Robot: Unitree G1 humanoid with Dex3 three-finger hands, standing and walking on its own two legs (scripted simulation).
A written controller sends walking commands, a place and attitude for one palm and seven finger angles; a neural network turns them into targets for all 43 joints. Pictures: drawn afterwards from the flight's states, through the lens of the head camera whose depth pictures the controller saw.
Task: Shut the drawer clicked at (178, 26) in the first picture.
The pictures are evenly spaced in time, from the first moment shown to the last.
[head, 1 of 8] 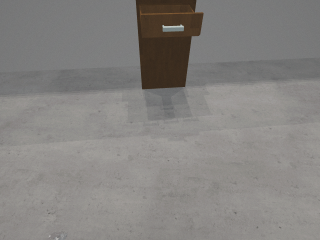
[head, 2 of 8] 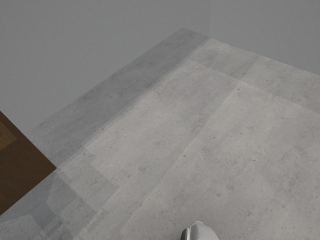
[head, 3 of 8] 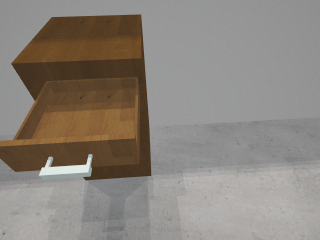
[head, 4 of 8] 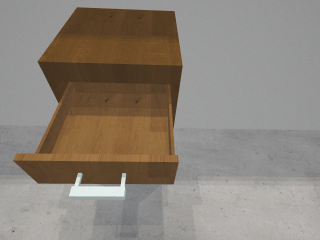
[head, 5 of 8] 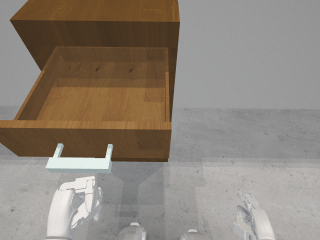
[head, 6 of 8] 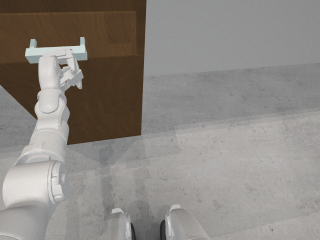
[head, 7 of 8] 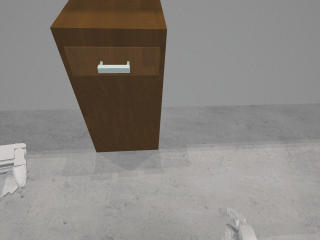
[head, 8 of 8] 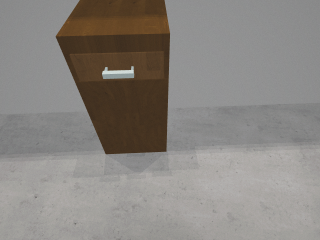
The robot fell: no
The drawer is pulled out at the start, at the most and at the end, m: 0.30 0.30 0.00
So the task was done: yes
